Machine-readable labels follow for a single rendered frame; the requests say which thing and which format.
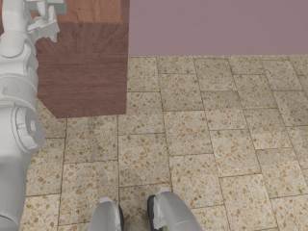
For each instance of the robot right thigh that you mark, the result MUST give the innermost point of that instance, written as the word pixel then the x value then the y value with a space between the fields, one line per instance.
pixel 176 213

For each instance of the drawer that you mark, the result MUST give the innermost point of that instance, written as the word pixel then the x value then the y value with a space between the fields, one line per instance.
pixel 86 11

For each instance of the handle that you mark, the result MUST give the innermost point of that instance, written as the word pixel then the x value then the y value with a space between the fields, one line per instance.
pixel 60 6

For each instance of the cabinet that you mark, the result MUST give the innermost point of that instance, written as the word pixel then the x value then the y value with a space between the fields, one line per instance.
pixel 85 72

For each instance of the robot left forearm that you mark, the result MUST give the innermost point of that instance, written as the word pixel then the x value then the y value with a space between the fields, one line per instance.
pixel 18 71

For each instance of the robot left hand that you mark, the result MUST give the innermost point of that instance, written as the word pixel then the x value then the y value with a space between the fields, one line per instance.
pixel 16 17

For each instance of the robot left upper arm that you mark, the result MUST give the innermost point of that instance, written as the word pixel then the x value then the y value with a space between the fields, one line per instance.
pixel 21 134

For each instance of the robot right shin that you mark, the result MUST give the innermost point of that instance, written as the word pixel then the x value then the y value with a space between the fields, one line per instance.
pixel 159 223

